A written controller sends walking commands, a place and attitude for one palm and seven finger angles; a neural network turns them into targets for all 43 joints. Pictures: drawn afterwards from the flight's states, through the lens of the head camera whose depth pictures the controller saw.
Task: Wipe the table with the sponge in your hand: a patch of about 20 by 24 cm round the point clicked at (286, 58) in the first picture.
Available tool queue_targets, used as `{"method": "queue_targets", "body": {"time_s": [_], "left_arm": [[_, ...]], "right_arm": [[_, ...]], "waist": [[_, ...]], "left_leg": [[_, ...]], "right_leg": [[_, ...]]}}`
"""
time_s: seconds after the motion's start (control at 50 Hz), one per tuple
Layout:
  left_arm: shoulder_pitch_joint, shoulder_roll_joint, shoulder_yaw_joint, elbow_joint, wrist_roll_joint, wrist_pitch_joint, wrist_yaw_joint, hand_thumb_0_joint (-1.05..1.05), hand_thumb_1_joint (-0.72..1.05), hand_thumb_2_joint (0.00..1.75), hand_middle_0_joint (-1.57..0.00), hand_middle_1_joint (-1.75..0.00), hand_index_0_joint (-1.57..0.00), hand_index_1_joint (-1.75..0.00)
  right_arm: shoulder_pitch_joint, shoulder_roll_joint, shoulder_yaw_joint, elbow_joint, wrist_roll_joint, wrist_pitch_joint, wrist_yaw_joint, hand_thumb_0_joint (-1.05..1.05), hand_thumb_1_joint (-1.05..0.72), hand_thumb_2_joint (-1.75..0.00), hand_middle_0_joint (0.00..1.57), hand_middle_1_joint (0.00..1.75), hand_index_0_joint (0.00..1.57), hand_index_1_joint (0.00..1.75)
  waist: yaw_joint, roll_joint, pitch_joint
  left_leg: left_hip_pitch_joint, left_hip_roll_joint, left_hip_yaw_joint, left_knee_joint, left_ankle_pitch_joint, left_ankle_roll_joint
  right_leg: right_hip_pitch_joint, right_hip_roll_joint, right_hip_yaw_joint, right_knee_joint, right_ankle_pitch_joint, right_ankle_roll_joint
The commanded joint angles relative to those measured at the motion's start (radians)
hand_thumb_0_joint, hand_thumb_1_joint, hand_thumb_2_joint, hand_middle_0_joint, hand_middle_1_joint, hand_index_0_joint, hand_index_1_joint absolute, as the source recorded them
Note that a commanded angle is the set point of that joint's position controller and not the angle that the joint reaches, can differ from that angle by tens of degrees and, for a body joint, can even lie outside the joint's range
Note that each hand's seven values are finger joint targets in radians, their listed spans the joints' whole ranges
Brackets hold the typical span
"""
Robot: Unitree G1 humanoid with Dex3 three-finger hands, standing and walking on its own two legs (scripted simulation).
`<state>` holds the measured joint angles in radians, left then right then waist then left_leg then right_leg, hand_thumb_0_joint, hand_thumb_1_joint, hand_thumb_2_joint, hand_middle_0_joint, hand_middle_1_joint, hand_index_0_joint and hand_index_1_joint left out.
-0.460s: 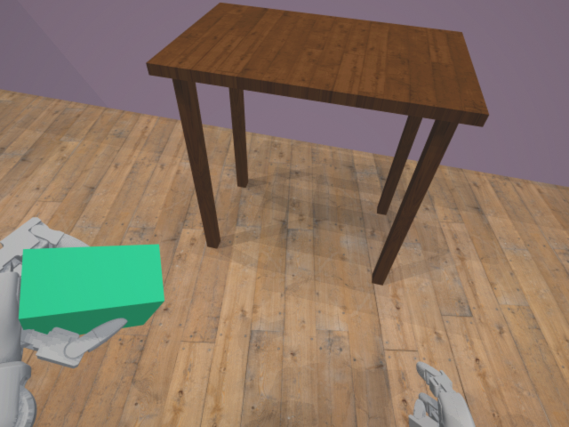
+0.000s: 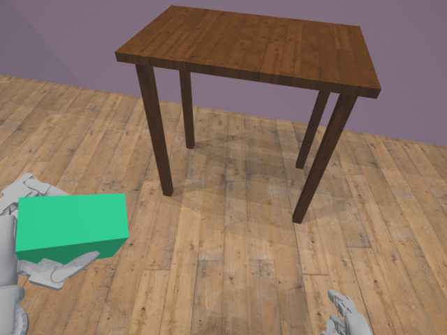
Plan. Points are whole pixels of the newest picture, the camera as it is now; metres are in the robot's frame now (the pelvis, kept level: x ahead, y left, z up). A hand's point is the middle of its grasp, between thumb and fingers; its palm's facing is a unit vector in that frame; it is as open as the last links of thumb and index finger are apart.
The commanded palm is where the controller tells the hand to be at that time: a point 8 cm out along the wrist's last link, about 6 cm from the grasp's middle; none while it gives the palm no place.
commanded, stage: walk to a spot facing it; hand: left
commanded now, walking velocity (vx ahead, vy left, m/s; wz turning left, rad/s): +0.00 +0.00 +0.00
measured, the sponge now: (88, 230) +0.22 +0.21 +0.14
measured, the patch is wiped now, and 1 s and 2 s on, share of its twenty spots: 0.00 0.00 0.00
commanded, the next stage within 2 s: none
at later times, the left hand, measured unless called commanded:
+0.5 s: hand (18, 260) +0.17 +0.26 +0.16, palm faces +0.49 -0.76 -0.42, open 10.1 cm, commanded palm +0.10 +0.29 +0.18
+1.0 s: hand out of the picture +0.02 +0.28 +0.17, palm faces +0.76 -0.54 -0.36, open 10.1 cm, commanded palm -0.05 +0.30 +0.18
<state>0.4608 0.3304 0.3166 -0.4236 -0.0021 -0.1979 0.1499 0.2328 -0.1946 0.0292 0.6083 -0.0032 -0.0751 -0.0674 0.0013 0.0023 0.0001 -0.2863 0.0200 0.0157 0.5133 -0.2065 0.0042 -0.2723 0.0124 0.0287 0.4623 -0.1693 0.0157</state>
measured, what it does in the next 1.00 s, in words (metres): steps on the spot, turning left: right foot, then left foot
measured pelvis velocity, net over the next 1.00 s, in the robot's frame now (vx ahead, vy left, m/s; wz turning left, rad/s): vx -0.06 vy -0.02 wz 0.48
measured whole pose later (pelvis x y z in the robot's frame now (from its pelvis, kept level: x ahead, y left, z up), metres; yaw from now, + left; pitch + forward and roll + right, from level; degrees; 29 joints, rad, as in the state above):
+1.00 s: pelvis -0.06 -0.02 -0.02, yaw +27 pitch +0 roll +3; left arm 0.49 0.36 0.35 -0.61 -0.04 -0.17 0.19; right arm 0.21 -0.24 -0.03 0.55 -0.02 -0.05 -0.08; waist 0.01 -0.08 0.03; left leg -0.28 0.02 0.15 0.57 -0.26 0.02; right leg -0.34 -0.18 -0.18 0.82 -0.44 0.02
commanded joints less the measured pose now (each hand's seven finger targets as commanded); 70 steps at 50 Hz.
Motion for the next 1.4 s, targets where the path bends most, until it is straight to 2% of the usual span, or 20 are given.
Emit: {"method": "queue_targets", "body": {"time_s": [0.0,0.26,0.4,0.48,0.54,0.56,0.6,0.62,0.72,0.84,0.9,0.92,0.94,0.96,0.98,1.02,1.12,1.32,1.36,1.38], "left_arm": [[-0.085,0.161,0.103,-0.216,-0.005,-0.068,0.024,0.0,0.1,1.3,-1.2,-1.6,-1.2,-1.6],[-0.019,0.199,0.147,-0.294,-0.016,-0.053,0.032,0.0,0.1,1.3,-1.2,-1.6,-1.2,-1.6],[-0.027,0.191,0.151,-0.384,-0.01,-0.065,0.021,0.0,0.1,1.3,-1.2,-1.6,-1.2,-1.6],[0.058,0.166,0.129,-0.358,-0.039,-0.05,0.01,0.0,0.1,1.3,-1.2,-1.6,-1.2,-1.6],[0.083,0.164,0.131,-0.332,-0.052,-0.026,0.003,0.0,0.1,1.3,-1.2,-1.6,-1.2,-1.6],[0.071,0.185,0.146,-0.317,-0.052,-0.016,0.005,0.0,0.1,1.3,-1.2,-1.6,-1.2,-1.6],[0.0,0.237,0.173,-0.293,-0.057,-0.001,0.021,0.0,0.1,1.3,-1.2,-1.6,-1.2,-1.6],[-0.038,0.213,0.157,-0.273,-0.064,0.005,0.027,0.0,0.1,1.3,-1.2,-1.6,-1.2,-1.6],[-0.037,0.225,0.15,-0.222,-0.021,-0.012,0.018,0.0,0.1,1.3,-1.2,-1.6,-1.2,-1.6],[-0.034,0.206,0.136,-0.32,-0.024,-0.023,0.041,0.0,0.1,1.3,-1.2,-1.6,-1.2,-1.6],[-0.034,0.197,0.135,-0.355,-0.033,-0.015,0.058,0.0,0.1,1.3,-1.2,-1.6,-1.2,-1.6],[-0.039,0.179,0.115,-0.366,-0.042,-0.011,0.059,0.0,0.1,1.3,-1.2,-1.6,-1.2,-1.6],[-0.067,0.176,0.108,-0.407,-0.045,-0.026,0.06,0.0,0.1,1.3,-1.2,-1.6,-1.2,-1.6],[-0.07,0.173,0.099,-0.455,-0.038,-0.054,0.058,0.0,0.1,1.3,-1.2,-1.6,-1.2,-1.6],[-0.086,0.223,0.131,-0.442,-0.007,-0.07,0.057,0.0,0.1,1.3,-1.2,-1.6,-1.2,-1.6],[-0.123,0.258,0.166,-0.42,0.003,-0.06,0.029,0.0,0.1,1.3,-1.2,-1.6,-1.2,-1.6],[-0.093,0.171,0.113,-0.348,-0.012,-0.06,0.013,0.0,0.1,1.3,-1.2,-1.6,-1.2,-1.6],[-0.201,0.15,0.063,-0.196,-0.003,-0.047,0.009,0.0,0.1,1.3,-1.2,-1.6,-1.2,-1.6],[-0.2,0.173,0.074,-0.227,0.002,-0.038,0.012,0.0,0.1,1.3,-1.2,-1.6,-1.2,-1.6],[-0.195,0.22,0.103,-0.242,0.009,-0.03,0.016,0.0,0.1,1.3,-1.2,-1.6,-1.2,-1.6]], "right_arm": [[-0.097,-0.12,-0.052,-0.159,0.002,-0.06,-0.014,0.0,-0.9,-0.9,0.2,0.3,0.2,0.3],[-0.085,-0.12,-0.066,-0.182,0.008,-0.037,-0.002,0.0,-0.9,-0.9,0.2,0.3,0.2,0.3],[-0.064,-0.127,-0.08,-0.166,-0.017,-0.073,-0.004,0.0,-0.9,-0.9,0.2,0.3,0.2,0.3],[-0.062,-0.123,-0.084,-0.138,-0.007,-0.089,0.016,0.0,-0.9,-0.9,0.2,0.3,0.2,0.3],[-0.087,-0.113,-0.077,-0.137,-0.004,-0.07,0.023,0.0,-0.9,-0.9,0.2,0.3,0.2,0.3],[-0.092,-0.109,-0.076,-0.136,-0.002,-0.059,0.024,0.0,-0.9,-0.9,0.2,0.3,0.2,0.3],[-0.105,-0.082,-0.075,-0.161,0.009,-0.04,0.02,0.0,-0.9,-0.9,0.2,0.3,0.2,0.3],[-0.102,-0.112,-0.094,-0.15,0.021,-0.042,0.017,0.0,-0.9,-0.9,0.2,0.3,0.2,0.3],[-0.142,-0.065,-0.046,-0.167,0.004,-0.019,-0.013,0.0,-0.9,-0.9,0.2,0.3,0.2,0.3],[-0.114,-0.079,-0.059,-0.204,-0.019,-0.034,-0.022,0.0,-0.9,-0.9,0.2,0.3,0.2,0.3],[-0.072,-0.083,-0.067,-0.205,-0.019,-0.029,-0.023,0.0,-0.9,-0.9,0.2,0.3,0.2,0.3],[-0.046,-0.093,-0.075,-0.203,-0.015,-0.028,-0.025,0.0,-0.9,-0.9,0.2,0.3,0.2,0.3],[-0.049,-0.113,-0.079,-0.211,-0.013,-0.029,-0.027,0.0,-0.9,-0.9,0.2,0.3,0.2,0.3],[-0.068,-0.138,-0.08,-0.209,-0.015,-0.042,-0.016,0.0,-0.9,-0.9,0.2,0.3,0.2,0.3],[-0.045,-0.112,-0.068,-0.189,-0.003,-0.053,0.0,0.0,-0.9,-0.9,0.2,0.3,0.2,0.3],[-0.071,-0.135,-0.091,-0.168,0.01,-0.053,0.015,0.0,-0.9,-0.9,0.2,0.3,0.2,0.3],[-0.087,-0.114,-0.075,-0.142,0.02,-0.07,0.015,0.0,-0.9,-0.9,0.2,0.3,0.2,0.3],[-0.094,-0.11,-0.052,-0.1,-0.007,-0.082,-0.012,0.0,-0.9,-0.9,0.2,0.3,0.2,0.3],[-0.098,-0.089,-0.047,-0.099,-0.006,-0.072,-0.009,0.0,-0.9,-0.9,0.2,0.3,0.2,0.3],[-0.102,-0.067,-0.05,-0.11,-0.003,-0.064,-0.005,0.0,-0.9,-0.9,0.2,0.3,0.2,0.3]], "waist": [[0.0,0.057,-0.071],[-0.014,0.017,-0.079],[-0.007,0.253,-0.113],[-0.009,0.242,-0.165],[0.004,0.21,-0.171],[0.007,0.136,-0.174],[0.003,-0.212,-0.112],[-0.003,-0.21,-0.134],[-0.006,-0.139,-0.079],[0.044,-0.207,-0.106],[0.006,-0.17,-0.168],[-0.032,-0.093,-0.199],[-0.053,0.093,-0.199],[-0.028,0.395,-0.176],[-0.027,0.312,-0.136],[-0.019,0.165,-0.092],[0.0,0.247,0.027],[0.014,0.207,0.002],[0.018,0.056,-0.066],[0.023,-0.205,-0.094]], "left_leg": [[-0.064,0.065,-0.052,-0.153,-0.137,0.017],[-0.106,0.046,-0.119,-0.008,-0.06,0.029],[-0.083,0.229,-0.484,-0.219,0.097,0.157],[0.048,0.167,-0.403,-0.124,0.361,0.135],[-0.029,0.13,-0.362,-0.099,0.276,0.094],[-0.096,0.102,-0.315,-0.045,0.161,0.065],[-0.312,-0.066,-0.039,0.331,-0.233,-0.044],[-0.306,-0.05,-0.062,0.526,-0.278,-0.056],[-0.272,0.017,0.036,0.495,-0.205,-0.059],[-0.193,0.018,0.143,0.219,-0.253,-0.019],[-0.017,-0.042,0.204,0.008,-0.189,-0.006],[0.147,-0.04,0.182,-0.088,-0.11,0.011],[0.325,0.094,-0.006,-0.136,-0.03,0.08],[0.461,0.37,-0.441,-0.164,0.354,0.23],[0.467,0.435,-0.553,-0.159,0.462,0.296],[0.264,0.389,-0.465,-0.181,0.113,0.266],[-0.031,0.215,-0.161,-0.303,-0.306,0.171],[-0.076,0.186,-0.15,-0.192,-0.431,0.145],[-0.157,0.116,-0.086,0.076,-0.344,0.098],[-0.331,0.024,0.021,0.39,-0.32,0.055]], "right_leg": [[0.086,-0.039,0.044,-0.075,-0.059,-0.016],[-0.002,-0.153,0.025,-0.026,-0.175,-0.034],[-0.047,0.002,-0.011,0.385,-0.36,0.03],[-0.019,0.028,-0.029,0.197,-0.301,0.039],[0.133,0.009,-0.037,-0.037,-0.181,0.024],[0.203,-0.06,0.003,-0.124,-0.099,-0.007],[0.209,-0.399,0.287,-0.197,0.086,-0.146],[0.144,-0.434,0.263,-0.167,0.188,-0.154],[0.169,-0.328,-0.048,-0.067,0.535,-0.103],[0.249,-0.369,-0.035,-0.036,0.462,-0.131],[0.209,-0.339,-0.093,0.115,0.387,-0.097],[0.111,-0.307,-0.143,0.285,0.325,-0.053],[-0.107,-0.218,-0.192,0.535,0.082,0.004],[-0.416,-0.075,-0.182,0.744,-0.428,0.056],[-0.517,-0.09,-0.084,0.863,-0.475,0.028],[-0.482,-0.152,-0.016,0.845,-0.36,0.035],[-0.292,-0.132,-0.117,0.657,-0.152,0.05],[0.046,-0.023,-0.226,0.118,-0.235,0.044],[0.23,-0.108,-0.099,-0.077,-0.255,0.0],[0.336,-0.325,0.223,-0.193,-0.379,-0.094]]}}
